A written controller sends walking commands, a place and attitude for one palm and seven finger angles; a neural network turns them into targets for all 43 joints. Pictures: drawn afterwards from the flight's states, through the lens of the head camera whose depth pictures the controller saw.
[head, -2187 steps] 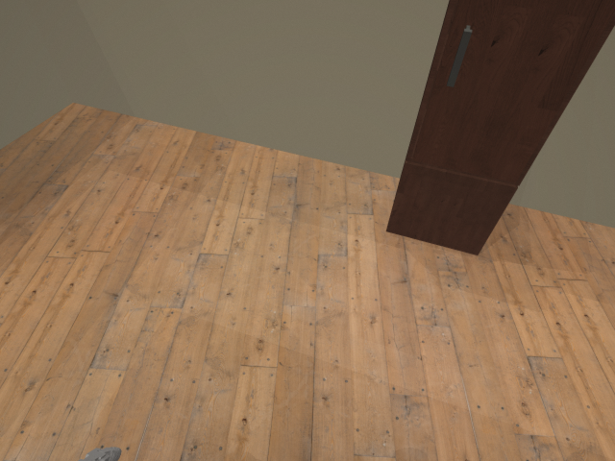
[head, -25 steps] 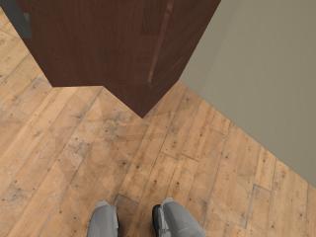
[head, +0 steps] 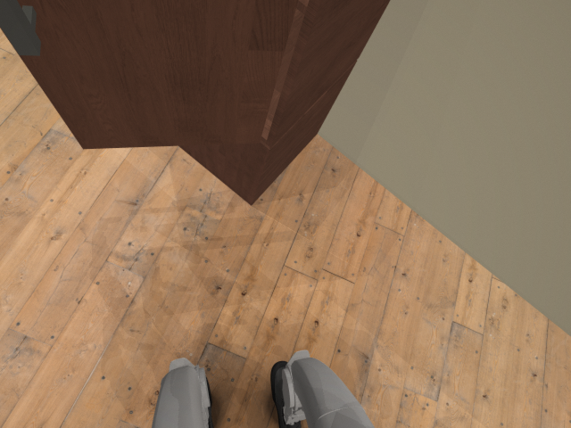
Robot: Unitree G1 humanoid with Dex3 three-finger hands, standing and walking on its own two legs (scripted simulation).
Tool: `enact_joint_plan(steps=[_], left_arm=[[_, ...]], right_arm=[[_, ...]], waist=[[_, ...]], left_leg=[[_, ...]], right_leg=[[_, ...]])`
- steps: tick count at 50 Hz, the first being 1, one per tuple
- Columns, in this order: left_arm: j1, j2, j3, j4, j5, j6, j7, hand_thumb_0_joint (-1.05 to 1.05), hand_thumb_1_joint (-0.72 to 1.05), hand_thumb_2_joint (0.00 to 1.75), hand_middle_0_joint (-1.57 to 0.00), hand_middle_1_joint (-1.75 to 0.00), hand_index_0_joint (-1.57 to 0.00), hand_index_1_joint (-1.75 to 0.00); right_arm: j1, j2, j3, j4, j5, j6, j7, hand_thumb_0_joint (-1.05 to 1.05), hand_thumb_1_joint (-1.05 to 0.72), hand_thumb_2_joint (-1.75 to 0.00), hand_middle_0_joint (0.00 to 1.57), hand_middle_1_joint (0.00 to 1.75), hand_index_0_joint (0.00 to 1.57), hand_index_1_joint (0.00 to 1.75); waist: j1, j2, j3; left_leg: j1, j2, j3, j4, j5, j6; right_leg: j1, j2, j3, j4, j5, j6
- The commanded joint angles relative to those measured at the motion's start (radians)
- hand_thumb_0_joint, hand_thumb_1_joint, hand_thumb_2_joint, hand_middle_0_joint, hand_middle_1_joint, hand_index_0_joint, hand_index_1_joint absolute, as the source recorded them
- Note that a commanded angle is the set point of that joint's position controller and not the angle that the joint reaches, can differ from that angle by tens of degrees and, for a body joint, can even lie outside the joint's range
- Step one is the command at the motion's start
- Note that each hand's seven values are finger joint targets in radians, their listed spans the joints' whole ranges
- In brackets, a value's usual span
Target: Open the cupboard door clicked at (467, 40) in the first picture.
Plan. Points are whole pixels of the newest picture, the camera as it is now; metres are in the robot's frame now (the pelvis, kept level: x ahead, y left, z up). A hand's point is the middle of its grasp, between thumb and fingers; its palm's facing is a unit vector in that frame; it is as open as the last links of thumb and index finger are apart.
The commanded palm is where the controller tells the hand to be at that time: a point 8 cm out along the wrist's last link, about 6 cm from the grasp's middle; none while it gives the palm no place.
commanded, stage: slide the fingers in behind the handle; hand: left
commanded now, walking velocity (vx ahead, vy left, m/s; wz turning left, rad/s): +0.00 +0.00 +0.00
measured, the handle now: out of the picture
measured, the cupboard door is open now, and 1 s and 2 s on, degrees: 47 47 47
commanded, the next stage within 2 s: close the thumb around the handle in 1.42 s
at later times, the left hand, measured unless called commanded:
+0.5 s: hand out of the picture +0.55 +0.26 +0.12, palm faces +0.02 -1.00 -0.01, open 14.0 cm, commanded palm +0.54 +0.29 +0.11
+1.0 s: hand out of the picture +0.55 +0.24 +0.12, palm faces +0.02 -1.00 -0.01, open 14.0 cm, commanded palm +0.54 +0.26 +0.11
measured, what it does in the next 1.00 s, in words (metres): stands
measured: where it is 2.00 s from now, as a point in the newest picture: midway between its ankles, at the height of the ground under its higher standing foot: (245, 418)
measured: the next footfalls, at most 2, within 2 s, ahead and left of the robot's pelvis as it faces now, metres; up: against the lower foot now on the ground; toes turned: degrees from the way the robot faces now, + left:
none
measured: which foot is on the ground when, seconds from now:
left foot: down 0.00-1.00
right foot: down 0.00-1.00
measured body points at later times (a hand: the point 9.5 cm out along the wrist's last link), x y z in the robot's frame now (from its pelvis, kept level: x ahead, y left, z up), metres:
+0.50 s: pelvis +0.01 -0.01 +0.01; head +0.17 +0.04 +0.43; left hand +0.54 +0.31 +0.12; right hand -0.03 -0.27 -0.08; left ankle +0.01 +0.09 -0.66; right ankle -0.01 -0.15 -0.66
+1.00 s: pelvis +0.00 -0.02 +0.01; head +0.16 +0.02 +0.43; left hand +0.54 +0.29 +0.12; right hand -0.05 -0.28 -0.08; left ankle +0.01 +0.09 -0.66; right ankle -0.01 -0.15 -0.66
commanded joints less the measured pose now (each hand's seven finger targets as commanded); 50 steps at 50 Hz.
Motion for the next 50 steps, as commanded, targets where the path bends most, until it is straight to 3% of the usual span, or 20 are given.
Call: enact_joint_plan(steps=[1,3,5,8,10,12,15,17,19,21,23,29,31,34,37,43,45,46,48,50], left_arm=[[-0.374,0.232,0.022,-0.248,-0.036,-0.056,0.026,0.0,-0.5,0.3,-0.3,-1.2,-0.3,-1.2],[-0.394,0.195,0.005,-0.249,-0.042,-0.061,0.043,0.0,-0.5,0.3,-0.3,-1.2,-0.3,-1.2],[-0.362,0.215,0.029,-0.262,-0.039,-0.069,0.059,0.0,-0.5,0.3,-0.3,-1.2,-0.3,-1.2],[-0.341,0.184,0.032,-0.297,-0.045,-0.085,0.078,0.0,-0.5,0.3,-0.3,-1.2,-0.3,-1.2],[-0.338,0.129,-0.003,-0.258,-0.047,-0.081,0.087,0.0,-0.5,0.3,-0.3,-1.2,-0.3,-1.2],[-0.319,0.139,0.011,-0.256,-0.047,-0.084,0.1,0.0,-0.5,0.3,-0.3,-1.2,-0.3,-1.2],[-0.329,0.099,-0.012,-0.284,-0.046,-0.102,0.114,0.0,-0.5,0.3,-0.3,-1.2,-0.3,-1.2],[-0.327,0.087,-0.018,-0.245,-0.05,-0.105,0.117,0.0,-0.5,0.3,-0.3,-1.2,-0.3,-1.2],[-0.347,0.087,-0.017,-0.269,-0.055,-0.121,0.117,0.0,-0.5,0.3,-0.3,-1.2,-0.3,-1.2],[-0.337,0.057,-0.028,-0.253,-0.059,-0.123,0.12,0.0,-0.5,0.3,-0.3,-1.2,-0.3,-1.2],[-0.341,0.073,-0.018,-0.222,-0.061,-0.124,0.128,0.0,-0.5,0.3,-0.3,-1.2,-0.3,-1.2],[-0.34,0.122,0.013,-0.256,-0.046,-0.142,0.146,0.0,-0.5,0.3,-0.3,-1.2,-0.3,-1.2],[-0.335,0.075,-0.017,-0.225,-0.048,-0.136,0.147,0.0,-0.5,0.3,-0.3,-1.2,-0.3,-1.2],[-0.335,0.153,0.033,-0.226,-0.052,-0.136,0.145,0.0,-0.5,0.3,-0.3,-1.2,-0.3,-1.2],[-0.345,0.104,-0.013,-0.226,-0.043,-0.133,0.143,0.0,-0.5,0.3,-0.3,-1.2,-0.3,-1.2],[-0.363,0.102,-0.005,-0.232,-0.061,-0.139,0.137,0.0,-0.5,0.3,-0.3,-1.2,-0.3,-1.2],[-0.354,0.058,-0.039,-0.194,-0.059,-0.125,0.139,0.0,-0.5,0.3,-0.3,-1.2,-0.3,-1.2],[-0.355,0.093,-0.016,-0.2,-0.054,-0.123,0.144,0.0,-0.5,0.3,-0.3,-1.2,-0.3,-1.2],[-0.388,0.063,-0.033,-0.24,-0.056,-0.132,0.151,0.0,-0.5,0.3,-0.3,-1.2,-0.3,-1.2],[-0.376,0.055,-0.037,-0.209,-0.054,-0.127,0.161,0.0,-0.5,0.3,-0.3,-1.2,-0.3,-1.2]], right_arm=[[0.249,-0.231,-0.096,-0.003,-0.013,0.001,-0.005,0.0,-0.9,-0.9,0.2,0.3,0.2,0.3],[0.248,-0.226,-0.096,0.0,-0.016,-0.002,-0.002,0.0,-0.9,-0.9,0.2,0.3,0.2,0.3],[0.25,-0.23,-0.1,-0.003,-0.017,0.0,0.001,0.0,-0.9,-0.9,0.2,0.3,0.2,0.3],[0.251,-0.226,-0.109,-0.007,-0.02,0.0,0.01,0.0,-0.9,-0.9,0.2,0.3,0.2,0.3],[0.239,-0.221,-0.109,-0.003,-0.019,0.002,0.012,0.0,-0.9,-0.9,0.2,0.3,0.2,0.3],[0.239,-0.225,-0.11,-0.011,-0.018,0.003,0.015,0.0,-0.9,-0.9,0.2,0.3,0.2,0.3],[0.235,-0.218,-0.114,-0.007,-0.02,0.001,0.017,0.0,-0.9,-0.9,0.2,0.3,0.2,0.3],[0.231,-0.219,-0.115,0.0,-0.017,0.0,0.015,0.0,-0.9,-0.9,0.2,0.3,0.2,0.3],[0.228,-0.219,-0.115,0.0,-0.017,-0.002,0.013,0.0,-0.9,-0.9,0.2,0.3,0.2,0.3],[0.225,-0.215,-0.116,0.001,-0.017,-0.005,0.014,0.0,-0.9,-0.9,0.2,0.3,0.2,0.3],[0.225,-0.216,-0.111,0.003,-0.015,-0.007,0.01,0.0,-0.9,-0.9,0.2,0.3,0.2,0.3],[0.222,-0.212,-0.112,-0.003,-0.017,-0.012,0.012,0.0,-0.9,-0.9,0.2,0.3,0.2,0.3],[0.213,-0.208,-0.112,0.0,-0.014,-0.012,0.013,0.0,-0.9,-0.9,0.2,0.3,0.2,0.3],[0.215,-0.216,-0.109,-0.005,-0.011,-0.014,0.007,0.0,-0.9,-0.9,0.2,0.3,0.2,0.3],[0.212,-0.208,-0.11,-0.004,-0.01,-0.018,0.009,0.0,-0.9,-0.9,0.2,0.3,0.2,0.3],[0.225,-0.211,-0.111,0.009,-0.012,-0.027,0.003,0.0,-0.9,-0.9,0.2,0.3,0.2,0.3],[0.219,-0.207,-0.111,0.015,-0.01,-0.028,0.006,0.0,-0.9,-0.9,0.2,0.3,0.2,0.3],[0.223,-0.211,-0.111,0.015,-0.011,-0.028,0.004,0.0,-0.9,-0.9,0.2,0.3,0.2,0.3],[0.228,-0.208,-0.114,0.016,-0.015,-0.033,0.006,0.0,-0.9,-0.9,0.2,0.3,0.2,0.3],[0.227,-0.208,-0.112,0.021,-0.015,-0.034,0.008,0.0,-0.9,-0.9,0.2,0.3,0.2,0.3]], waist=[[0.004,0.347,-0.574],[-0.006,0.343,-0.548],[0.012,0.343,-0.568],[0.021,0.336,-0.587],[0.008,0.32,-0.529],[0.019,0.284,-0.532],[0.017,0.304,-0.547],[0.003,0.248,-0.506],[0.012,0.283,-0.534],[0.008,0.265,-0.526],[0.004,0.223,-0.488],[0.028,0.251,-0.571],[0.013,0.224,-0.522],[0.026,0.209,-0.547],[0.017,0.226,-0.529],[0.011,0.217,-0.554],[-0.001,0.214,-0.513],[0.006,0.203,-0.513],[0.005,0.247,-0.542],[0.001,0.233,-0.521]], left_leg=[[0.737,-0.025,-0.083,-0.096,0.617,-0.005],[0.737,-0.025,-0.085,-0.105,0.611,-0.005],[0.752,-0.025,-0.086,-0.11,0.625,-0.01],[0.785,-0.026,-0.087,-0.113,0.678,-0.014],[0.758,-0.028,-0.078,-0.119,0.637,-0.013],[0.732,-0.033,-0.075,-0.13,0.6,-0.008],[0.761,-0.033,-0.071,-0.129,0.628,-0.011],[0.718,-0.035,-0.065,-0.133,0.572,-0.005],[0.738,-0.038,-0.065,-0.136,0.577,-0.007],[0.726,-0.041,-0.06,-0.134,0.555,-0.003],[0.675,-0.044,-0.056,-0.139,0.519,0.004],[0.665,-0.05,-0.039,-0.127,0.542,0.005],[0.63,-0.05,-0.031,-0.124,0.497,0.01],[0.585,-0.055,-0.02,-0.125,0.477,0.015],[0.577,-0.057,-0.017,-0.126,0.46,0.016],[0.59,-0.055,-0.023,-0.122,0.465,0.018],[0.582,-0.053,-0.02,-0.121,0.444,0.017],[0.567,-0.051,-0.021,-0.124,0.435,0.018],[0.61,-0.054,-0.027,-0.124,0.463,0.015],[0.612,-0.049,-0.032,-0.126,0.453,0.012]], right_leg=[[0.034,0.052,-0.008,-0.082,0.318,-0.035],[0.028,0.053,-0.01,-0.085,0.315,-0.037],[0.047,0.052,-0.008,-0.087,0.319,-0.038],[0.063,0.054,-0.008,-0.09,0.343,-0.042],[0.053,0.052,-0.007,-0.099,0.335,-0.037],[0.087,0.053,-0.005,-0.101,0.332,-0.038],[0.087,0.051,0.0,-0.101,0.35,-0.038],[0.099,0.051,0.002,-0.108,0.343,-0.036],[0.102,0.049,0.006,-0.105,0.339,-0.038],[0.104,0.048,0.008,-0.108,0.338,-0.037],[0.125,0.046,0.011,-0.107,0.334,-0.037],[0.193,0.041,0.028,-0.092,0.396,-0.034],[0.179,0.043,0.029,-0.101,0.375,-0.03],[0.238,0.04,0.041,-0.098,0.398,-0.028],[0.227,0.04,0.042,-0.1,0.389,-0.028],[0.223,0.04,0.042,-0.095,0.387,-0.03],[0.189,0.039,0.04,-0.105,0.363,-0.026],[0.202,0.038,0.04,-0.104,0.357,-0.026],[0.185,0.038,0.038,-0.098,0.364,-0.032],[0.163,0.039,0.034,-0.102,0.342,-0.03]])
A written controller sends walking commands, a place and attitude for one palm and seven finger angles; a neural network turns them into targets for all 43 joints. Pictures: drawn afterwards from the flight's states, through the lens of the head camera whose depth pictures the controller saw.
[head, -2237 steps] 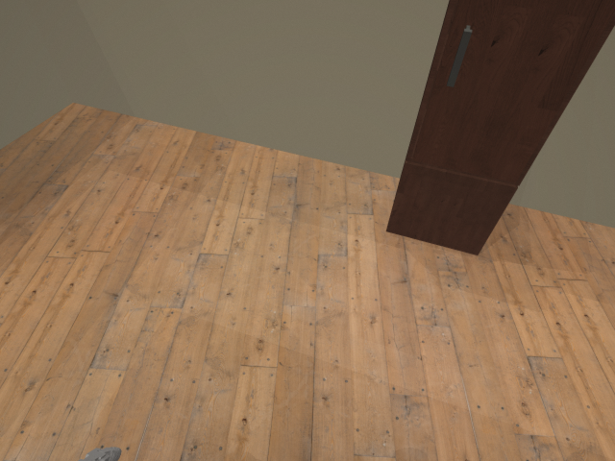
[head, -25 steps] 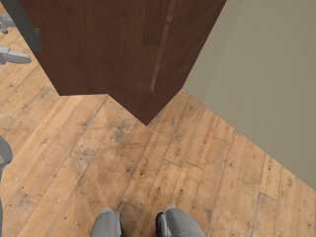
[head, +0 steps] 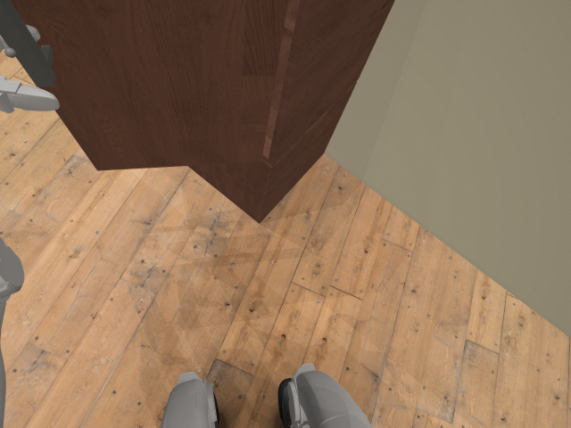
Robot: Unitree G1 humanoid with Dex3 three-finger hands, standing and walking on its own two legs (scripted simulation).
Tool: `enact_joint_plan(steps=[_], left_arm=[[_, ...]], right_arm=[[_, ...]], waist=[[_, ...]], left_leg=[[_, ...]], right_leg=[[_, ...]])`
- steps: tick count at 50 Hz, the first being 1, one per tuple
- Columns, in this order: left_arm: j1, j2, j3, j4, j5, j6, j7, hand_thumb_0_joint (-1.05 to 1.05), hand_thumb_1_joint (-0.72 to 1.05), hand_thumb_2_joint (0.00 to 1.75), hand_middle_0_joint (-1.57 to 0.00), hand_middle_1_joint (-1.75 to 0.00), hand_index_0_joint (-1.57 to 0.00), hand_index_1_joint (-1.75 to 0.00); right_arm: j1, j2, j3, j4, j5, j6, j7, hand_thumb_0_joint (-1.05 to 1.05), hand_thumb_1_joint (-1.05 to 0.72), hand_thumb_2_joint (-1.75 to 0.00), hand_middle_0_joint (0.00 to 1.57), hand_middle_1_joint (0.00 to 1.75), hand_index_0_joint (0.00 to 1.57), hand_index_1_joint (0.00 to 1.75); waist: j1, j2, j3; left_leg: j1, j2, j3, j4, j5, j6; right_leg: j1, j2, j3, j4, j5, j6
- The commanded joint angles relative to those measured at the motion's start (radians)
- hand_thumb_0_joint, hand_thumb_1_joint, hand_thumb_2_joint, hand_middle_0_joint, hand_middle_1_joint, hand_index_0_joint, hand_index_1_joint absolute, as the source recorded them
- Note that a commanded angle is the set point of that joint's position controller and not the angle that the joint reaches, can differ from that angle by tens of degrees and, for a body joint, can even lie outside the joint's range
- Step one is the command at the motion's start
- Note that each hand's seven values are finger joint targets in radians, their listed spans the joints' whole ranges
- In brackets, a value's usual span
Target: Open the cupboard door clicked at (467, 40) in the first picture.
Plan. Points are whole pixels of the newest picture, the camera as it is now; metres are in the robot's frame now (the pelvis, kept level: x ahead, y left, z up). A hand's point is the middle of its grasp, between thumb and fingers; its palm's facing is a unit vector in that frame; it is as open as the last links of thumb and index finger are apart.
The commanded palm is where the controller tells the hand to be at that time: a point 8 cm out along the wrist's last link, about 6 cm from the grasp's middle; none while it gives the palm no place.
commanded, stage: slide the fingers in behind the handle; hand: left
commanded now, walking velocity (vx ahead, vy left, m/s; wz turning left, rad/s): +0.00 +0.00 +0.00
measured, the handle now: (16, 18) +0.61 +0.25 +0.11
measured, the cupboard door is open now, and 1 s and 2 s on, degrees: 47 47 63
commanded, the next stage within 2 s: close the thumb around the handle in 0.42 s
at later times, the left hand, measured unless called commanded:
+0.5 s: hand (12, 50) +0.56 +0.25 +0.11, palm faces +0.01 -1.00 -0.01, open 13.6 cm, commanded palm +0.55 +0.27 +0.10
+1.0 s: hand (22, 50) +0.56 +0.24 +0.11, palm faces +0.02 -1.00 +0.00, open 7.9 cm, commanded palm +0.55 +0.27 +0.10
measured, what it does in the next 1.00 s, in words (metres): stands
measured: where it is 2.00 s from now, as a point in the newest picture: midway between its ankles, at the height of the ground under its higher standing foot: outside the picture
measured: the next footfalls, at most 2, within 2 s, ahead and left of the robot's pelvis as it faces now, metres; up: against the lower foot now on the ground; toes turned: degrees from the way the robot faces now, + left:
none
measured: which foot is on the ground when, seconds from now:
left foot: down 0.00-1.00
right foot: down 0.00-1.00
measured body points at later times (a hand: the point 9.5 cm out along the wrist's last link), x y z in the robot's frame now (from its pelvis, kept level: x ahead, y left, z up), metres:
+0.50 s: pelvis +0.00 +0.01 +0.00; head +0.17 +0.04 +0.41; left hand +0.56 +0.30 +0.11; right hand -0.05 -0.25 -0.09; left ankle +0.01 +0.11 -0.67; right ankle -0.01 -0.13 -0.67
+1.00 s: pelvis +0.00 +0.01 +0.00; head +0.17 +0.04 +0.42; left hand +0.56 +0.29 +0.11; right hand -0.05 -0.25 -0.09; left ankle +0.01 +0.11 -0.67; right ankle -0.01 -0.13 -0.67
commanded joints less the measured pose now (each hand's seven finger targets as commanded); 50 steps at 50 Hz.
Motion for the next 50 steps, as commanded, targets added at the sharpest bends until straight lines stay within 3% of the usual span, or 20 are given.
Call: enact_joint_plan(steps=[1,4,7,9,12,14,17,18,19,24,25,26,31,34,37,39,41,43,48,50], left_arm=[[-0.461,0.222,-0.002,-0.212,-0.025,-0.063,0.019,0.0,-0.5,0.3,-0.3,-1.2,-0.3,-1.2],[-0.48,0.288,0.044,-0.239,-0.014,-0.075,0.035,0.0,-0.5,0.3,-0.3,-1.2,-0.3,-1.2],[-0.44,0.278,0.043,-0.217,-0.01,-0.072,0.039,0.0,-0.5,0.3,-0.3,-1.2,-0.3,-1.2],[-0.437,0.298,0.054,-0.211,-0.008,-0.075,0.037,0.0,-0.5,0.3,-0.3,-1.2,-0.3,-1.2],[-0.46,0.276,0.023,-0.184,-0.005,-0.063,0.033,0.0,-0.5,0.3,-0.3,-1.2,-0.3,-1.2],[-0.471,0.296,0.041,-0.215,-0.005,-0.074,0.033,0.0,-0.5,0.3,-0.3,-1.2,-0.3,-1.2],[-0.454,0.232,0.009,-0.21,-0.015,-0.07,0.028,0.0,-0.5,0.3,-0.3,-1.2,-0.3,-1.2],[-0.456,0.234,0.018,-0.196,-0.022,-0.07,0.028,0.0,-0.5,0.3,-0.3,-1.2,-0.3,-1.2],[-0.459,0.284,0.048,-0.182,-0.018,-0.066,0.03,0.0,-0.5,0.3,-0.3,-1.2,-0.3,-1.2],[-0.476,0.229,0.007,-0.242,-0.004,-0.077,0.042,0.0,-0.5,0.3,-0.3,-1.2,-0.3,-1.2],[-0.474,0.193,-0.012,-0.233,-0.007,-0.075,0.044,0.0,-0.5,0.3,-0.3,-1.2,-0.3,-1.2],[-0.474,0.209,0.009,-0.233,-0.014,-0.074,0.048,0.0,-0.5,0.3,-0.3,-1.2,-0.3,-1.2],[-0.485,0.215,0.008,-0.219,-0.013,-0.07,0.053,0.0,-0.22,0.42,-0.32,-1.23,-0.32,-1.23],[-0.48,0.245,0.024,-0.238,-0.003,-0.079,0.058,0.0,-0.05,0.49,-0.33,-1.25,-0.33,-1.25],[-0.462,0.189,-0.013,-0.222,-0.008,-0.075,0.055,0.0,0.12,0.56,-0.34,-1.27,-0.34,-1.27],[-0.484,0.19,-0.007,-0.251,-0.014,-0.087,0.057,0.0,0.23,0.61,-0.35,-1.28,-0.35,-1.28],[-0.46,0.207,0.018,-0.242,-0.019,-0.085,0.059,0.0,0.34,0.66,-0.36,-1.29,-0.36,-1.29],[-0.439,0.183,0.006,-0.224,-0.02,-0.081,0.06,0.0,0.45,0.71,-0.37,-1.3,-0.37,-1.3],[-0.444,0.272,0.057,-0.248,-0.008,-0.086,0.068,0.0,0.73,0.83,-0.39,-1.33,-0.39,-1.33],[-0.432,0.248,0.036,-0.242,-0.007,-0.092,0.063,0.0,0.84,0.88,-0.4,-1.34,-0.4,-1.34]], right_arm=[[0.231,-0.196,-0.074,-0.005,-0.01,-0.008,-0.007,0.0,-0.9,-0.9,0.2,0.3,0.2,0.3],[0.236,-0.201,-0.074,-0.004,-0.014,-0.011,-0.007,0.0,-0.9,-0.9,0.2,0.3,0.2,0.3],[0.233,-0.2,-0.074,-0.01,-0.013,-0.008,-0.003,0.0,-0.9,-0.9,0.2,0.3,0.2,0.3],[0.234,-0.202,-0.073,-0.013,-0.012,-0.007,-0.005,0.0,-0.9,-0.9,0.2,0.3,0.2,0.3],[0.228,-0.202,-0.07,-0.013,-0.01,-0.007,-0.007,0.0,-0.9,-0.9,0.2,0.3,0.2,0.3],[0.235,-0.205,-0.073,-0.011,-0.013,-0.009,-0.009,0.0,-0.9,-0.9,0.2,0.3,0.2,0.3],[0.236,-0.202,-0.075,-0.01,-0.015,-0.01,-0.005,0.0,-0.9,-0.9,0.2,0.3,0.2,0.3],[0.241,-0.202,-0.074,-0.006,-0.016,-0.011,-0.007,0.0,-0.9,-0.9,0.2,0.3,0.2,0.3],[0.243,-0.209,-0.072,-0.005,-0.015,-0.009,-0.009,0.0,-0.9,-0.9,0.2,0.3,0.2,0.3],[0.248,-0.2,-0.077,-0.006,-0.02,-0.008,-0.001,0.0,-0.9,-0.9,0.2,0.3,0.2,0.3],[0.246,-0.198,-0.079,-0.002,-0.022,-0.008,0.001,0.0,-0.9,-0.9,0.2,0.3,0.2,0.3],[0.249,-0.202,-0.08,0.0,-0.023,-0.008,0.001,0.0,-0.9,-0.9,0.2,0.3,0.2,0.3],[0.245,-0.203,-0.077,0.004,-0.02,-0.008,0.001,0.0,-0.9,-0.9,0.2,0.3,0.2,0.3],[0.245,-0.202,-0.076,0.0,-0.022,-0.007,-0.001,0.0,-0.9,-0.9,0.2,0.3,0.2,0.3],[0.239,-0.2,-0.078,-0.002,-0.02,-0.007,0.002,0.0,-0.9,-0.9,0.2,0.3,0.2,0.3],[0.241,-0.201,-0.081,0.0,-0.023,-0.009,0.001,0.0,-0.9,-0.9,0.2,0.3,0.2,0.3],[0.244,-0.201,-0.081,0.003,-0.024,-0.008,0.002,0.0,-0.9,-0.9,0.2,0.3,0.2,0.3],[0.244,-0.199,-0.079,-0.004,-0.023,-0.008,0.003,0.0,-0.9,-0.9,0.2,0.3,0.2,0.3],[0.239,-0.2,-0.075,-0.013,-0.021,-0.006,0.0,0.0,-0.9,-0.9,0.2,0.3,0.2,0.3],[0.231,-0.196,-0.077,-0.016,-0.018,-0.004,0.0,0.0,-0.9,-0.9,0.2,0.3,0.2,0.3]], waist=[[-0.025,0.215,-0.497],[-0.012,0.249,-0.551],[-0.009,0.207,-0.527],[-0.007,0.211,-0.535],[-0.021,0.212,-0.477],[-0.016,0.243,-0.535],[-0.02,0.232,-0.523],[-0.027,0.225,-0.511],[-0.023,0.201,-0.504],[-0.014,0.284,-0.556],[-0.022,0.273,-0.539],[-0.022,0.247,-0.537],[-0.029,0.219,-0.507],[-0.015,0.257,-0.539],[-0.024,0.244,-0.506],[-0.022,0.268,-0.538],[-0.013,0.24,-0.544],[-0.016,0.22,-0.52],[-0.001,0.219,-0.539],[-0.006,0.22,-0.538]], left_leg=[[0.509,-0.049,-0.039,-0.069,0.425,0.036],[0.527,-0.049,-0.04,-0.062,0.454,0.034],[0.503,-0.05,-0.037,-0.064,0.448,0.035],[0.503,-0.051,-0.038,-0.065,0.454,0.035],[0.475,-0.049,-0.039,-0.07,0.4,0.035],[0.53,-0.048,-0.046,-0.067,0.444,0.032],[0.55,-0.045,-0.053,-0.069,0.454,0.028],[0.551,-0.045,-0.054,-0.067,0.465,0.031],[0.525,-0.043,-0.055,-0.067,0.455,0.031],[0.616,-0.041,-0.071,-0.068,0.517,0.019],[0.621,-0.039,-0.075,-0.068,0.511,0.017],[0.607,-0.039,-0.072,-0.068,0.506,0.02],[0.563,-0.044,-0.063,-0.074,0.463,0.026],[0.585,-0.044,-0.064,-0.073,0.497,0.023],[0.586,-0.043,-0.065,-0.078,0.472,0.021],[0.629,-0.04,-0.076,-0.078,0.504,0.016],[0.61,-0.043,-0.069,-0.074,0.513,0.019],[0.588,-0.046,-0.063,-0.077,0.502,0.025],[0.536,-0.052,-0.044,-0.071,0.494,0.031],[0.542,-0.051,-0.042,-0.07,0.495,0.028]], right_leg=[[0.097,0.04,0.023,-0.091,0.342,-0.007],[0.111,0.036,0.027,-0.08,0.362,-0.008],[0.125,0.039,0.023,-0.083,0.367,-0.007],[0.13,0.039,0.025,-0.08,0.374,-0.007],[0.099,0.038,0.022,-0.087,0.323,-0.006],[0.089,0.037,0.02,-0.079,0.335,-0.008],[0.065,0.04,0.011,-0.081,0.328,-0.009],[0.056,0.04,0.011,-0.081,0.334,-0.012],[0.07,0.039,0.012,-0.081,0.333,-0.008],[0.03,0.039,0.003,-0.072,0.329,-0.014],[0.013,0.041,-0.002,-0.075,0.316,-0.014],[0.03,0.041,0.001,-0.079,0.323,-0.012],[0.052,0.041,0.007,-0.088,0.322,-0.009],[0.06,0.039,0.009,-0.08,0.341,-0.013],[0.038,0.041,0.004,-0.088,0.313,-0.014],[0.025,0.04,0.001,-0.083,0.315,-0.015],[0.06,0.041,0.004,-0.083,0.343,-0.014],[0.061,0.042,0.005,-0.084,0.345,-0.014],[0.13,0.039,0.02,-0.076,0.394,-0.012],[0.127,0.039,0.021,-0.079,0.399,-0.008]])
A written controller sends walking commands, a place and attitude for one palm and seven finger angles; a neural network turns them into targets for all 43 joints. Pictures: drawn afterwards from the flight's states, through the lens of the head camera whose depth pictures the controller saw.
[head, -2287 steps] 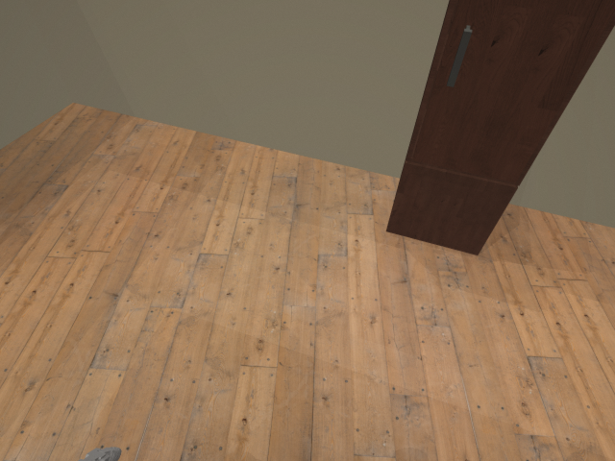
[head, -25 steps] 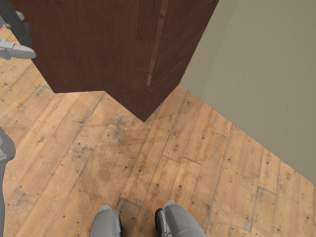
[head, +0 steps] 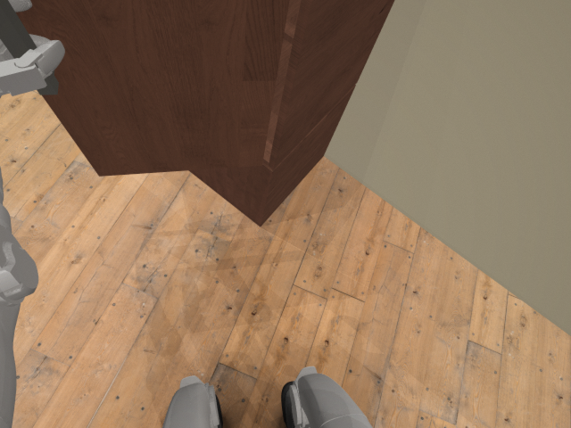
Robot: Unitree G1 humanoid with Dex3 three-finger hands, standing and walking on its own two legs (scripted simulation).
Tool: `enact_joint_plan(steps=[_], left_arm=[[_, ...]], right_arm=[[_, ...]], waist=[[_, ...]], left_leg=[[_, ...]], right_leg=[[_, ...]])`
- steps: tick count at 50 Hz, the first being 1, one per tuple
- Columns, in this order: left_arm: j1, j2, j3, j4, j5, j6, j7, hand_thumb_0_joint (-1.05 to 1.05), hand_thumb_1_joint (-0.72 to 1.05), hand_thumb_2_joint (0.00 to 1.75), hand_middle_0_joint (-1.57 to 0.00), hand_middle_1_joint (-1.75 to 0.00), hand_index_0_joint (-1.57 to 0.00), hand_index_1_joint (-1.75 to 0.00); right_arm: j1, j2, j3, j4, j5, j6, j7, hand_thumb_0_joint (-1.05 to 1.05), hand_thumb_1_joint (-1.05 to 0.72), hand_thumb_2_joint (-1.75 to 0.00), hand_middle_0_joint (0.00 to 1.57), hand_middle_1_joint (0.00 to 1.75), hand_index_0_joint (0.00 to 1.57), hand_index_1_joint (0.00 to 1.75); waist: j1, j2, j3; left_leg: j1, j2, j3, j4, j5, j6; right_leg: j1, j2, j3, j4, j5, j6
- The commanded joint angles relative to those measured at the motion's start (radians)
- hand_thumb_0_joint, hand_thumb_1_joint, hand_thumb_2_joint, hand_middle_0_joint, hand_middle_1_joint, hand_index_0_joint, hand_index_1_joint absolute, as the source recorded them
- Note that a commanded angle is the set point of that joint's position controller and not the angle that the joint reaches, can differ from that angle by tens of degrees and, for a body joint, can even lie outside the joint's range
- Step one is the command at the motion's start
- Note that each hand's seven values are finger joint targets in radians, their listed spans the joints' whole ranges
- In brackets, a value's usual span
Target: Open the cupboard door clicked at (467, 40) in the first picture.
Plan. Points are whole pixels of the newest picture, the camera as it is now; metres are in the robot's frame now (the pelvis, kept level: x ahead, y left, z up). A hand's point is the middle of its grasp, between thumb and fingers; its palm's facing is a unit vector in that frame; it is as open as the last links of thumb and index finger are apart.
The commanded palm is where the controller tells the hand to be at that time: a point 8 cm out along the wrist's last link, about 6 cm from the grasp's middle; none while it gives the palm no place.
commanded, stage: close the thumb around the handle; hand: left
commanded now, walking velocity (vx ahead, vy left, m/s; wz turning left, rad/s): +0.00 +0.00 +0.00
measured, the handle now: (20, 28) +0.60 +0.24 +0.11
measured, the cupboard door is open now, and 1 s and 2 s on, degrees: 47 63 83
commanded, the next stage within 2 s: pull the door open along its arc in 0.22 s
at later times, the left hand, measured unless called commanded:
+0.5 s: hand (40, 63) +0.55 +0.22 +0.10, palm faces +0.02 -1.00 -0.01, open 5.5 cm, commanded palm +0.52 +0.25 +0.10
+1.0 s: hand (65, 129) +0.46 +0.18 +0.10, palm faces +0.24 -0.97 +0.07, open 5.9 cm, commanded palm +0.44 +0.23 +0.10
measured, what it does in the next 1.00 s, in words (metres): stands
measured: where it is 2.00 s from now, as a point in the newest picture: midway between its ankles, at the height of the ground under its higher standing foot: outside the picture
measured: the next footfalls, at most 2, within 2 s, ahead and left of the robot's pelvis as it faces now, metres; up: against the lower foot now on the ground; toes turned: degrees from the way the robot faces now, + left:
none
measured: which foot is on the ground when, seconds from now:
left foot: down 0.00-1.00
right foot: down 0.00-1.00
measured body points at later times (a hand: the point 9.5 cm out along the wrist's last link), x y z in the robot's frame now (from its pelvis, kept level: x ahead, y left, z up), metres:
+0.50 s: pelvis -0.01 -0.01 +0.00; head +0.15 +0.02 +0.42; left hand +0.54 +0.27 +0.11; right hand -0.05 -0.26 -0.10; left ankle +0.01 +0.10 -0.67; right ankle -0.01 -0.14 -0.67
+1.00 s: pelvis +0.02 -0.01 +0.02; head +0.10 +0.01 +0.46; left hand +0.44 +0.24 +0.10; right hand +0.10 -0.26 -0.09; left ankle +0.01 +0.10 -0.67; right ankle -0.01 -0.14 -0.67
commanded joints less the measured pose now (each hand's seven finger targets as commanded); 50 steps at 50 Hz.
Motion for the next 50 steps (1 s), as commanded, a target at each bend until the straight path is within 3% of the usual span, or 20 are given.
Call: enact_joint_plan(steps=[1,3,4,9,11,14,16,18,20,24,26,28,30,36,41,42,43,44,47,50], left_arm=[[-0.435,0.289,0.021,-0.226,-0.024,-0.08,0.0,0.0,0.9,0.9,-0.4,-1.35,-0.4,-1.35],[-0.441,0.288,0.023,-0.215,-0.035,-0.079,-0.009,0.0,0.9,0.9,-0.4,-1.35,-0.4,-1.35],[-0.455,0.331,0.045,-0.211,-0.034,-0.076,-0.014,0.0,0.9,0.9,-0.4,-1.35,-0.4,-1.35],[-0.432,0.362,0.078,-0.239,-0.029,-0.079,-0.001,0.0,0.9,0.9,-0.4,-1.35,-0.4,-1.35],[-0.407,0.373,0.091,-0.215,-0.029,-0.074,0.006,0.0,0.9,0.9,-0.4,-1.35,-0.4,-1.35],[-0.404,0.391,0.092,-0.23,-0.018,-0.081,0.009,0.0,0.9,0.9,-0.4,-1.35,-0.4,-1.35],[-0.417,0.376,0.072,-0.205,-0.016,-0.074,0.01,0.0,0.9,0.9,-0.4,-1.35,-0.4,-1.35],[-0.488,0.227,-0.026,-0.233,-0.032,-0.079,0.011,0.0,0.9,0.9,-0.4,-1.35,-0.4,-1.35],[-0.432,0.281,0.028,-0.213,-0.039,-0.076,0.014,0.0,0.9,0.9,-0.4,-1.35,-0.4,-1.35],[-0.355,0.269,0.037,-0.271,-0.045,-0.083,0.005,0.0,0.9,0.9,-0.4,-1.35,-0.4,-1.35],[-0.286,0.229,0.021,-0.276,-0.056,-0.078,0.001,0.0,0.9,0.9,-0.4,-1.35,-0.4,-1.35],[-0.231,0.233,0.046,-0.32,-0.073,-0.081,-0.002,0.0,0.9,0.9,-0.4,-1.35,-0.4,-1.35],[-0.144,0.191,0.037,-0.335,-0.088,-0.072,-0.002,0.0,0.9,0.9,-0.4,-1.35,-0.4,-1.35],[0.117,0.069,0.008,-0.525,-0.153,-0.063,0.004,0.0,0.9,0.9,-0.4,-1.35,-0.4,-1.35],[0.428,-0.062,-0.029,-0.728,-0.213,-0.056,0.024,0.0,0.9,0.9,-0.4,-1.35,-0.4,-1.35],[0.391,-0.085,0.032,-0.781,-0.25,-0.051,0.113,0.0,0.9,0.9,-0.4,-1.35,-0.4,-1.35],[0.373,-0.123,-0.009,-0.788,-0.235,-0.051,0.165,0.0,0.9,0.9,-0.4,-1.35,-0.4,-1.35],[0.341,-0.148,0.012,-0.81,-0.23,-0.044,0.241,0.0,0.9,0.9,-0.4,-1.35,-0.4,-1.35],[0.245,-0.261,-0.041,-0.812,-0.156,-0.034,0.435,0.0,0.9,0.9,-0.4,-1.35,-0.4,-1.35],[0.076,-0.312,-0.101,-0.726,-0.041,-0.047,0.577,0.0,0.9,0.9,-0.4,-1.35,-0.4,-1.35]], right_arm=[[0.23,-0.202,-0.077,-0.012,-0.002,0.0,-0.011,0.0,-0.9,-0.9,0.2,0.3,0.2,0.3],[0.232,-0.205,-0.076,-0.011,-0.001,-0.001,-0.013,0.0,-0.9,-0.9,0.2,0.3,0.2,0.3],[0.231,-0.21,-0.075,-0.009,0.0,0.001,-0.018,0.0,-0.9,-0.9,0.2,0.3,0.2,0.3],[0.228,-0.203,-0.074,-0.027,-0.001,0.002,-0.016,0.0,-0.9,-0.9,0.2,0.3,0.2,0.3],[0.223,-0.203,-0.073,-0.031,0.001,0.003,-0.015,0.0,-0.9,-0.9,0.2,0.3,0.2,0.3],[0.215,-0.201,-0.072,-0.037,0.004,0.005,-0.016,0.0,-0.9,-0.9,0.2,0.3,0.2,0.3],[0.21,-0.201,-0.069,-0.036,0.006,0.006,-0.017,0.0,-0.9,-0.9,0.2,0.3,0.2,0.3],[0.21,-0.192,-0.073,-0.029,0.002,-0.007,-0.015,0.0,-0.9,-0.9,0.2,0.3,0.2,0.3],[0.222,-0.204,-0.077,-0.021,0.001,-0.01,-0.016,0.0,-0.9,-0.9,0.2,0.3,0.2,0.3],[0.216,-0.2,-0.082,-0.028,0.002,-0.01,-0.009,0.0,-0.9,-0.9,0.2,0.3,0.2,0.3],[0.206,-0.196,-0.084,-0.037,0.006,-0.005,-0.007,0.0,-0.9,-0.9,0.2,0.3,0.2,0.3],[0.199,-0.197,-0.089,-0.052,0.007,-0.002,-0.004,0.0,-0.9,-0.9,0.2,0.3,0.2,0.3],[0.184,-0.192,-0.094,-0.064,0.012,0.003,0.0,0.0,-0.9,-0.9,0.2,0.3,0.2,0.3],[0.121,-0.179,-0.112,-0.114,0.032,0.004,0.015,0.0,-0.9,-0.9,0.2,0.3,0.2,0.3],[0.047,-0.157,-0.123,-0.165,0.048,-0.01,0.033,0.0,-0.9,-0.9,0.2,0.3,0.2,0.3],[0.025,-0.138,-0.123,-0.163,0.046,-0.019,0.032,0.0,-0.9,-0.9,0.2,0.3,0.2,0.3],[0.022,-0.14,-0.121,-0.152,0.046,-0.027,0.03,0.0,-0.9,-0.9,0.2,0.3,0.2,0.3],[0.018,-0.129,-0.127,-0.139,0.04,-0.034,0.031,0.0,-0.9,-0.9,0.2,0.3,0.2,0.3],[0.012,-0.112,-0.129,-0.095,0.019,-0.05,0.035,0.0,-0.9,-0.9,0.2,0.3,0.2,0.3],[0.015,-0.101,-0.125,-0.04,-0.013,-0.058,0.031,0.0,-0.9,-0.9,0.2,0.3,0.2,0.3]], waist=[[-0.001,0.201,-0.519],[-0.008,0.192,-0.506],[-0.007,0.185,-0.518],[0.014,0.207,-0.555],[0.016,0.161,-0.518],[0.024,0.201,-0.541],[0.012,0.168,-0.495],[-0.029,0.193,-0.482],[-0.003,0.175,-0.534],[0.038,0.219,-0.584],[0.047,0.174,-0.554],[0.071,0.179,-0.575],[0.083,0.135,-0.551],[0.136,0.105,-0.525],[0.196,0.073,-0.494],[0.225,0.048,-0.454],[0.196,0.043,-0.418],[0.201,0.04,-0.411],[0.175,0.051,-0.39],[0.131,0.056,-0.38]], left_leg=[[0.522,-0.043,-0.054,-0.064,0.496,0.019],[0.514,-0.045,-0.052,-0.063,0.483,0.024],[0.497,-0.042,-0.051,-0.062,0.474,0.024],[0.498,-0.046,-0.044,-0.054,0.499,0.023],[0.444,-0.047,-0.037,-0.055,0.468,0.027],[0.452,-0.049,-0.031,-0.054,0.472,0.026],[0.415,-0.047,-0.031,-0.058,0.417,0.027],[0.465,-0.047,-0.041,-0.061,0.404,0.029],[0.481,-0.045,-0.045,-0.064,0.417,0.023],[0.529,-0.048,-0.04,-0.072,0.48,0.017],[0.522,-0.047,-0.037,-0.086,0.475,0.018],[0.527,-0.053,-0.029,-0.093,0.5,0.02],[0.52,-0.053,-0.023,-0.107,0.5,0.019],[0.56,-0.057,-0.002,-0.147,0.568,0.018],[0.578,-0.063,0.017,-0.182,0.638,0.014],[0.539,-0.066,0.023,-0.191,0.601,0.007],[0.536,-0.068,0.02,-0.191,0.585,0.008],[0.535,-0.066,0.017,-0.194,0.582,0.001],[0.549,-0.066,0.008,-0.185,0.574,-0.015],[0.544,-0.066,-0.005,-0.16,0.537,-0.018]], right_leg=[[0.112,0.047,0.004,-0.071,0.394,-0.019],[0.108,0.048,0.007,-0.074,0.389,-0.02],[0.126,0.046,0.011,-0.072,0.393,-0.016],[0.148,0.043,0.015,-0.061,0.421,-0.015],[0.176,0.044,0.018,-0.066,0.422,-0.013],[0.184,0.043,0.024,-0.061,0.433,-0.014],[0.173,0.044,0.023,-0.067,0.387,-0.011],[0.102,0.044,0.015,-0.074,0.35,-0.013],[0.124,0.044,0.014,-0.073,0.348,-0.015],[0.157,0.043,0.013,-0.065,0.402,-0.019],[0.175,0.046,0.007,-0.072,0.404,-0.019],[0.213,0.047,0.01,-0.071,0.44,-0.024],[0.236,0.046,0.005,-0.078,0.457,-0.019],[0.317,0.045,0.001,-0.094,0.533,-0.022],[0.412,0.033,0.004,-0.102,0.61,-0.022],[0.413,0.034,-0.005,-0.113,0.587,-0.014],[0.401,0.035,-0.005,-0.113,0.578,-0.014],[0.386,0.033,-0.006,-0.113,0.561,-0.009],[0.345,0.023,-0.007,-0.102,0.519,-0.01],[0.278,0.011,0.003,-0.083,0.483,-0.014]])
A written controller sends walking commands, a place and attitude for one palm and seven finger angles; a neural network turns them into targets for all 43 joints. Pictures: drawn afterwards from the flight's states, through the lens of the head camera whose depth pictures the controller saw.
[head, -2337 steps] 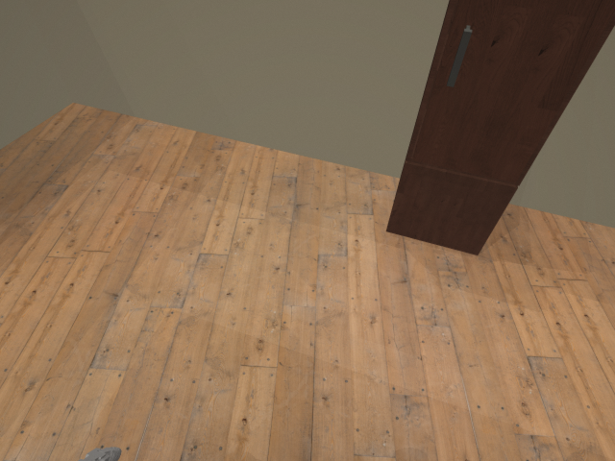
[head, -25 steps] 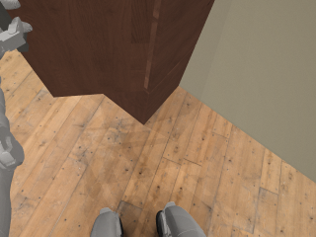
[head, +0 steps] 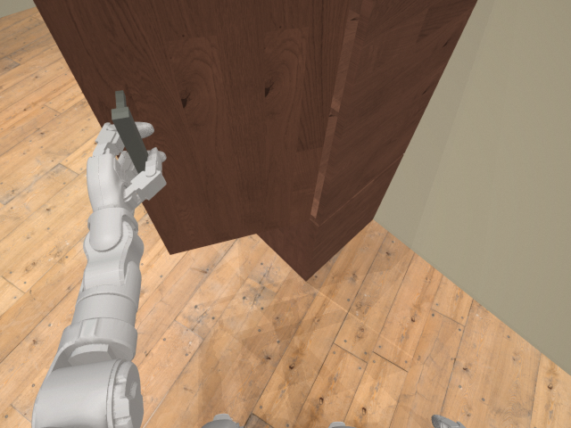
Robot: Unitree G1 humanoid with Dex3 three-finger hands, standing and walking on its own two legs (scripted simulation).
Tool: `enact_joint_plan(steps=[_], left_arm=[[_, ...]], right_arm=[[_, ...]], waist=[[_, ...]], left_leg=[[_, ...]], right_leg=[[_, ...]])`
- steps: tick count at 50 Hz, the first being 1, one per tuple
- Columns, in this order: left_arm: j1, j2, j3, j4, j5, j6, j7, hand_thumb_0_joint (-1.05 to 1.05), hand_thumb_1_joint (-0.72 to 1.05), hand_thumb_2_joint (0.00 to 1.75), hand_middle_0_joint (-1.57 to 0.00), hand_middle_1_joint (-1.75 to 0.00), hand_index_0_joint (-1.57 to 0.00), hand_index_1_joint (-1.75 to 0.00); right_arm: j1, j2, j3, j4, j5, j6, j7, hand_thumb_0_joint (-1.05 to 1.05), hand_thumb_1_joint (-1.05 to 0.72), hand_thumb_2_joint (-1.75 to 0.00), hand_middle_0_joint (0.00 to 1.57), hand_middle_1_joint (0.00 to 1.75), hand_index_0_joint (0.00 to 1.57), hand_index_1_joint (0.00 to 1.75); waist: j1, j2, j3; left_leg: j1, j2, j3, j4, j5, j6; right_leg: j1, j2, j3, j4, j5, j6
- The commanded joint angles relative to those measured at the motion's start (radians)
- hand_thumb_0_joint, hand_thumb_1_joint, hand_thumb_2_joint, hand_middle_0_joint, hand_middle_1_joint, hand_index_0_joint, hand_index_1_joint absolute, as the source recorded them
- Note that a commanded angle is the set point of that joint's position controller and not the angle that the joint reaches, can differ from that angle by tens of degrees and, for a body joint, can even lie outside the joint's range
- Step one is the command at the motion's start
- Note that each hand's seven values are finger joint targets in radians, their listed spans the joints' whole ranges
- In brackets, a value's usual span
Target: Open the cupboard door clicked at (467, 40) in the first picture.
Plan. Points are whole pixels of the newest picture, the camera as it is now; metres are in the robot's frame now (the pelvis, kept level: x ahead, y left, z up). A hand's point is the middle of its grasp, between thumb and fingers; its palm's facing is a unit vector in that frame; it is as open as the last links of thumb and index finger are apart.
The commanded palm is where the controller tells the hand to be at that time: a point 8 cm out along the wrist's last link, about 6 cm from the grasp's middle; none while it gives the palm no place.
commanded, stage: pull the door open along its arc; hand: left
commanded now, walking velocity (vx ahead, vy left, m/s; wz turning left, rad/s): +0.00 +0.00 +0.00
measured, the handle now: (137, 144) +0.50 +0.21 +0.09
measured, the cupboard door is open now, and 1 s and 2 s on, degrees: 63 83 86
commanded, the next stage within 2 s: open thumb and fingers to let go in 1.40 s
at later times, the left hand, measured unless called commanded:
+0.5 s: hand (165, 167) +0.46 +0.17 +0.08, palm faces +0.47 -0.88 -0.01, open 5.5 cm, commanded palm +0.41 +0.20 +0.08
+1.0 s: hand (197, 227) +0.36 +0.11 +0.08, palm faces +0.36 -0.93 +0.04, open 6.1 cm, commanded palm +0.31 +0.15 +0.08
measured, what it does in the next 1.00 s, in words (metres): stands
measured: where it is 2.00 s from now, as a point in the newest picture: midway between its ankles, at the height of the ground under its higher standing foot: outside the picture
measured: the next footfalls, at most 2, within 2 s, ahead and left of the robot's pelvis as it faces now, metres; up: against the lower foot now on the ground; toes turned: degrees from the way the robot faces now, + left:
none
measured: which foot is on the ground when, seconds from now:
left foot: down 0.00-1.00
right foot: down 0.00-1.00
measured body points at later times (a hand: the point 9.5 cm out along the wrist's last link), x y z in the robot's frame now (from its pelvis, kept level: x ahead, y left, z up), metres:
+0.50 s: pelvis -0.04 -0.03 -0.01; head +0.06 -0.02 +0.43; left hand +0.43 +0.21 +0.08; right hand -0.07 -0.29 -0.13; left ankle -0.01 +0.11 -0.69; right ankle -0.03 -0.13 -0.69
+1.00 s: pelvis +0.00 -0.01 +0.01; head +0.04 -0.01 +0.46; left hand +0.33 +0.16 +0.08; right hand +0.11 -0.24 -0.11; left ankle -0.01 +0.11 -0.69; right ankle -0.03 -0.13 -0.69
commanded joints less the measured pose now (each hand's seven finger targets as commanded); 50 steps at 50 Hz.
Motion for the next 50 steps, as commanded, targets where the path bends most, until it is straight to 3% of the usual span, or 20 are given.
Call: enact_joint_plan(steps=[1,3,6,8,11,13,20,23,26,28,31,37,40,42,44,45,46,48,50], left_arm=[[-0.583,0.206,0.044,-0.089,0.118,-0.07,0.252,0.0,0.9,0.9,-0.4,-1.35,-0.4,-1.35],[-0.649,0.193,0.037,-0.062,0.161,-0.101,0.307,0.0,0.9,0.9,-0.4,-1.35,-0.4,-1.35],[-0.71,0.16,0.037,0.051,0.177,-0.135,0.366,0.0,0.9,0.9,-0.4,-1.35,-0.4,-1.35],[-0.765,0.179,0.031,0.09,0.197,-0.167,0.368,0.0,0.9,0.9,-0.4,-1.35,-0.4,-1.35],[-0.825,0.209,0.02,0.137,0.22,-0.212,0.348,0.0,0.9,0.9,-0.4,-1.35,-0.4,-1.35],[-0.839,0.234,0.034,0.174,0.215,-0.23,0.332,0.0,0.9,0.9,-0.4,-1.35,-0.4,-1.35],[-0.868,0.311,0.079,0.22,0.179,-0.263,0.293,0.0,0.9,0.9,-0.4,-1.35,-0.4,-1.35],[-0.797,0.317,0.099,0.229,0.167,-0.272,0.29,0.0,0.9,0.9,-0.4,-1.35,-0.4,-1.35],[-0.715,0.282,0.077,0.228,0.164,-0.274,0.285,0.0,0.9,0.9,-0.4,-1.35,-0.4,-1.35],[-0.673,0.279,0.086,0.191,0.158,-0.281,0.287,0.0,0.9,0.9,-0.4,-1.35,-0.4,-1.35],[-0.584,0.208,0.053,0.154,0.139,-0.273,0.291,0.0,0.9,0.9,-0.4,-1.35,-0.4,-1.35],[-0.349,0.052,-0.04,-0.045,0.121,-0.24,0.318,0.0,0.9,0.9,-0.4,-1.35,-0.4,-1.35],[-0.192,-0.031,-0.108,-0.198,0.113,-0.215,0.337,0.0,0.9,0.9,-0.4,-1.35,-0.4,-1.35],[-0.067,-0.097,-0.167,-0.307,0.106,-0.188,0.347,0.0,0.9,0.9,-0.4,-1.35,-0.4,-1.35],[0.052,-0.126,-0.202,-0.442,0.103,-0.164,0.359,0.0,0.9,0.9,-0.4,-1.35,-0.4,-1.35],[0.13,-0.162,-0.235,-0.493,0.103,-0.147,0.363,0.0,0.9,0.9,-0.4,-1.35,-0.4,-1.35],[0.142,-0.209,-0.285,-0.537,0.104,-0.129,0.37,0.0,0.9,0.9,-0.4,-1.35,-0.4,-1.35],[0.125,-0.21,-0.304,-0.61,0.125,-0.104,0.403,0.0,0.9,0.9,-0.4,-1.35,-0.4,-1.35],[0.101,-0.249,-0.341,-0.619,0.161,-0.077,0.443,0.0,0.9,0.9,-0.4,-1.35,-0.4,-1.35]], right_arm=[[0.137,-0.123,-0.054,0.017,-0.045,-0.028,-0.009,0.0,-0.9,-0.9,0.2,0.3,0.2,0.3],[0.137,-0.119,-0.057,0.025,-0.06,-0.035,-0.014,0.0,-0.9,-0.9,0.2,0.3,0.2,0.3],[0.116,-0.107,-0.051,0.044,-0.073,-0.048,-0.019,0.0,-0.9,-0.9,0.2,0.3,0.2,0.3],[0.124,-0.111,-0.051,0.055,-0.08,-0.052,-0.023,0.0,-0.9,-0.9,0.2,0.3,0.2,0.3],[0.126,-0.111,-0.049,0.071,-0.082,-0.057,-0.025,0.0,-0.9,-0.9,0.2,0.3,0.2,0.3],[0.143,-0.117,-0.049,0.077,-0.085,-0.058,-0.029,0.0,-0.9,-0.9,0.2,0.3,0.2,0.3],[0.175,-0.128,-0.049,0.095,-0.075,-0.06,-0.032,0.0,-0.9,-0.9,0.2,0.3,0.2,0.3],[0.185,-0.133,-0.053,0.094,-0.073,-0.058,-0.029,0.0,-0.9,-0.9,0.2,0.3,0.2,0.3],[0.182,-0.133,-0.056,0.086,-0.067,-0.053,-0.021,0.0,-0.9,-0.9,0.2,0.3,0.2,0.3],[0.183,-0.134,-0.061,0.08,-0.067,-0.052,-0.017,0.0,-0.9,-0.9,0.2,0.3,0.2,0.3],[0.168,-0.134,-0.066,0.072,-0.061,-0.051,-0.01,0.0,-0.9,-0.9,0.2,0.3,0.2,0.3],[0.128,-0.124,-0.077,0.038,-0.053,-0.059,0.006,0.0,-0.9,-0.9,0.2,0.3,0.2,0.3],[0.093,-0.114,-0.08,0.01,-0.049,-0.066,0.015,0.0,-0.9,-0.9,0.2,0.3,0.2,0.3],[0.06,-0.106,-0.08,-0.014,-0.045,-0.07,0.022,0.0,-0.9,-0.9,0.2,0.3,0.2,0.3],[0.025,-0.094,-0.075,-0.039,-0.042,-0.072,0.024,0.0,-0.9,-0.9,0.2,0.3,0.2,0.3],[0.007,-0.087,-0.072,-0.056,-0.042,-0.071,0.026,0.0,-0.9,-0.9,0.2,0.3,0.2,0.3],[-0.017,-0.081,-0.069,-0.066,-0.04,-0.072,0.026,0.0,-0.9,-0.9,0.2,0.3,0.2,0.3],[-0.041,-0.078,-0.066,-0.077,-0.046,-0.069,0.016,0.0,-0.9,-0.9,0.2,0.3,0.2,0.3],[-0.073,-0.064,-0.058,-0.077,-0.054,-0.062,0.007,0.0,-0.9,-0.9,0.2,0.3,0.2,0.3]], waist=[[-0.048,0.062,-0.328],[-0.056,0.035,-0.377],[-0.059,0.024,-0.396],[-0.074,-0.006,-0.401],[-0.078,0.04,-0.413],[-0.088,0.005,-0.409],[-0.087,0.019,-0.408],[-0.067,0.015,-0.405],[-0.052,0.031,-0.384],[-0.035,0.054,-0.405],[-0.028,0.035,-0.368],[0.009,0.042,-0.366],[0.032,0.046,-0.377],[0.046,0.002,-0.352],[0.068,0.016,-0.356],[0.079,-0.013,-0.336],[0.064,-0.026,-0.297],[0.058,-0.07,-0.263],[0.051,-0.051,-0.227]], left_leg=[[0.285,-0.04,-0.045,-0.032,0.498,-0.008],[0.287,-0.045,-0.05,-0.023,0.463,-0.003],[0.256,-0.052,-0.044,-0.017,0.41,-0.003],[0.23,-0.055,-0.045,-0.016,0.367,0.005],[0.226,-0.057,-0.038,-0.016,0.33,0.008],[0.202,-0.058,-0.042,-0.02,0.302,0.016],[0.14,-0.066,-0.029,-0.041,0.217,0.024],[0.129,-0.068,-0.024,-0.058,0.201,0.025],[0.138,-0.067,-0.015,-0.073,0.198,0.024],[0.163,-0.066,-0.011,-0.08,0.215,0.023],[0.19,-0.063,-0.002,-0.098,0.228,0.021],[0.296,-0.052,-0.002,-0.127,0.344,0.01],[0.362,-0.043,-0.002,-0.134,0.45,0.004],[0.379,-0.037,-0.002,-0.143,0.502,0.003],[0.41,-0.032,0.0,-0.149,0.574,0.001],[0.408,-0.031,0.001,-0.157,0.584,-0.001],[0.405,-0.032,0.004,-0.16,0.567,-0.001],[0.394,-0.031,-0.007,-0.164,0.536,-0.001],[0.388,-0.034,-0.01,-0.167,0.492,-0.007]], right_leg=[[0.03,0.032,-0.024,-0.008,0.474,-0.014],[0.031,0.031,-0.018,-0.007,0.452,-0.016],[0.036,0.026,-0.013,-0.01,0.434,-0.012],[0.046,0.025,-0.006,-0.017,0.418,-0.01],[0.04,0.02,0.006,-0.024,0.401,-0.009],[0.046,0.024,0.009,-0.034,0.383,-0.008],[0.098,0.023,0.032,-0.072,0.333,-0.002],[0.128,0.026,0.037,-0.088,0.313,-0.006],[0.131,0.028,0.034,-0.101,0.301,-0.009],[0.145,0.03,0.031,-0.101,0.313,-0.012],[0.146,0.034,0.019,-0.116,0.317,-0.013],[0.164,0.043,-0.016,-0.109,0.395,-0.024],[0.19,0.044,-0.032,-0.095,0.465,-0.028],[0.221,0.042,-0.042,-0.096,0.499,-0.028],[0.258,0.035,-0.042,-0.09,0.549,-0.029],[0.279,0.034,-0.046,-0.091,0.559,-0.028],[0.276,0.03,-0.049,-0.099,0.561,-0.025],[0.28,0.025,-0.047,-0.101,0.547,-0.025],[0.252,0.016,-0.047,-0.097,0.506,-0.027]])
